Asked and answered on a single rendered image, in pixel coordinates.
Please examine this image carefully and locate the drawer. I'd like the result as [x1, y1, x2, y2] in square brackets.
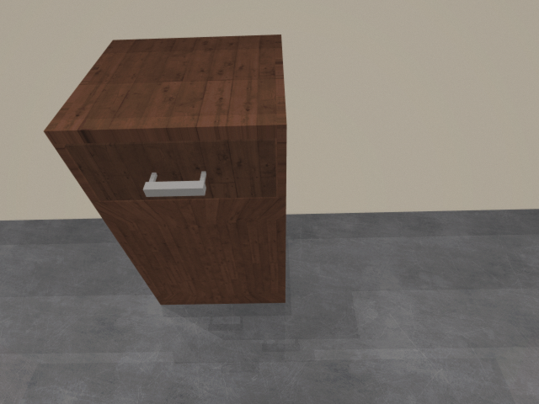
[65, 138, 276, 201]

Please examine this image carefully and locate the cabinet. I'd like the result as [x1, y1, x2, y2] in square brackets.
[44, 35, 286, 305]

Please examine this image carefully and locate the handle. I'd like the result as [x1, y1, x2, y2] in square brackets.
[143, 171, 206, 197]

